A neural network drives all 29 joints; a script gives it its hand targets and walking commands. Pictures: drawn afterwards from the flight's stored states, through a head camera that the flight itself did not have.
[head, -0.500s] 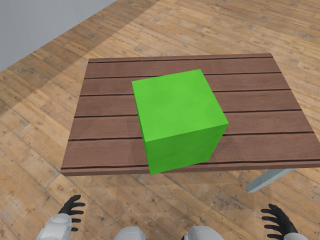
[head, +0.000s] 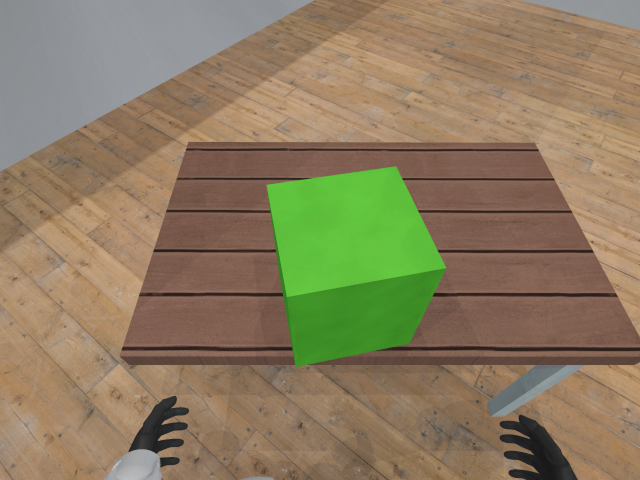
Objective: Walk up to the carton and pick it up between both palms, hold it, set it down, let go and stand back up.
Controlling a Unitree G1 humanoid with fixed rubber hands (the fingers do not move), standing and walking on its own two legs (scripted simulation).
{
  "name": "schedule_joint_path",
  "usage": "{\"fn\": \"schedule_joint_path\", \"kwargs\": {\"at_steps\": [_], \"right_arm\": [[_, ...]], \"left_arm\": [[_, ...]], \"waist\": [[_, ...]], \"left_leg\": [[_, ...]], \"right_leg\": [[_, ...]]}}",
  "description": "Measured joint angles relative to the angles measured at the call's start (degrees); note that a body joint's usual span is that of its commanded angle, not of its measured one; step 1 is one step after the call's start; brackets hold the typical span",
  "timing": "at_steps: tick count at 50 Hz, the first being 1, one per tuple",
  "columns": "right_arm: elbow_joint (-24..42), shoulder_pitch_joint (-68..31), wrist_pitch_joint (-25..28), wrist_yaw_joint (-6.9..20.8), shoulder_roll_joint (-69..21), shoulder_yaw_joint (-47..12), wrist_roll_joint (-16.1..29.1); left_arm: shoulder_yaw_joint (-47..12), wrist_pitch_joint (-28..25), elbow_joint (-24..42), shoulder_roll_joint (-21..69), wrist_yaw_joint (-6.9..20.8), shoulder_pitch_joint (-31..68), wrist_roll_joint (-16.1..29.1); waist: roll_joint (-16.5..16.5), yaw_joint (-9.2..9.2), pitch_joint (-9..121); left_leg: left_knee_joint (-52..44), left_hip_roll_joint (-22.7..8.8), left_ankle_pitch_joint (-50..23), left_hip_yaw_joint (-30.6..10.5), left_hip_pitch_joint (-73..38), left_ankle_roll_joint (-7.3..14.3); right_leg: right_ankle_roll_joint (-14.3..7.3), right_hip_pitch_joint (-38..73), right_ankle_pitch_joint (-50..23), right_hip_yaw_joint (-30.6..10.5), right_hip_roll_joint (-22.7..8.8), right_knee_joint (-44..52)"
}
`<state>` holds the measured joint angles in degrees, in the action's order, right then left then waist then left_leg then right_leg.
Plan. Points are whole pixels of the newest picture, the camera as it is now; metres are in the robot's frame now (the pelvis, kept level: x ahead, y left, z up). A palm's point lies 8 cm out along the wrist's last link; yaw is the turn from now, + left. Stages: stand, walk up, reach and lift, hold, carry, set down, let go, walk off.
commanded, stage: reach and lift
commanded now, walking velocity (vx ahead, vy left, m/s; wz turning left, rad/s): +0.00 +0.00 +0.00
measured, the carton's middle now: (343, 270) +0.42 -0.01 -0.07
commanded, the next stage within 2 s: none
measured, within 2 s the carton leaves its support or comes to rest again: neither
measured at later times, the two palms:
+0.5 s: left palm (173, 441) +0.16 +0.21 -0.07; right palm (546, 456) +0.15 -0.25 -0.06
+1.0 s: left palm (195, 431) +0.17 +0.18 -0.05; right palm (522, 432) +0.18 -0.22 -0.05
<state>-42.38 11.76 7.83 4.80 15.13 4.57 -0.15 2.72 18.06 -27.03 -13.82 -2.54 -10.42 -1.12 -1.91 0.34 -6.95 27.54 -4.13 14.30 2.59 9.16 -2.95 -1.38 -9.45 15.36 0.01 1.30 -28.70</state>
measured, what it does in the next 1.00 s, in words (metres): stands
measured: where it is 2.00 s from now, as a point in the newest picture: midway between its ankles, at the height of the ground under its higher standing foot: outside the picture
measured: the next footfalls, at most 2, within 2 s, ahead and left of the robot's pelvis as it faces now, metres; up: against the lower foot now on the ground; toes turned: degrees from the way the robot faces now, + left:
none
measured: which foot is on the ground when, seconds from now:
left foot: down 0.00-1.00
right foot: down 0.00-1.00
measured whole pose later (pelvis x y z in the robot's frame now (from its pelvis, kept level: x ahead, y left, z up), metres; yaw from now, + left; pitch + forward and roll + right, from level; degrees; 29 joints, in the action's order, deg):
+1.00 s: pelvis +0.02 +0.00 +0.00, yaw +1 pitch -3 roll +0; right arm -49.3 10.6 32.8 8.0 13.1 -2.5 14.3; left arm -4.8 -22.0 -33.6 -4.4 -8.6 -15.2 2.4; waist -1.0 1.3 -2.5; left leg 24.6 -3.6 14.1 1.1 7.2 -3.0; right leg -1.4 -6.9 15.3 1.0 1.0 -25.3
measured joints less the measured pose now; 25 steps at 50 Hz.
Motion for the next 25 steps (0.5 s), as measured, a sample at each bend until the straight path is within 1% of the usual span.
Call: {"fn": "schedule_joint_path", "kwargs": {"at_steps": [6, 11, 18, 25], "right_arm": [[0.94, 0.71, 0.92, 0.35, -1.91, 0.34, -0.51], [0.65, -0.05, 1.96, 0.96, -2.47, 0.46, 0.11], [-0.64, -1.01, 4.42, 1.94, -1.73, 0.28, 2.24], [-1.71, -0.72, 8.02, 2.61, -0.58, -0.88, 5.52]], "left_arm": [[-1.03, -3.91, -0.64, 0.48, -1.04, -0.37, 1.50], [-2.12, -7.19, -1.28, 1.94, -2.10, -0.33, 2.04], [-3.16, -12.69, -2.28, 4.43, -3.61, -1.30, 1.90], [-3.39, -19.05, -3.26, 6.22, -4.66, -2.75, 1.62]], "waist": [[-0.20, 0.46, 1.05], [-0.02, 0.67, 1.72], [0.23, 0.61, 2.52], [0.21, 0.42, 3.02]], "left_leg": [[-2.62, 0.47, -1.54, 0.10, -1.46, 0.13], [-4.02, 0.68, -2.18, 0.41, -2.46, 0.33], [-5.45, 0.74, -2.47, 0.63, -3.59, 0.48], [-5.80, 0.65, -2.15, 0.42, -3.90, 0.43]], "right_leg": [[0.08, 1.04, -1.03, 0.00, -0.40, 1.69], [0.26, 1.81, -1.64, -0.24, -0.58, 2.85], [0.42, 2.98, -2.20, -0.43, -0.60, 4.56], [0.40, 3.59, -2.14, -0.27, -0.48, 5.48]]}}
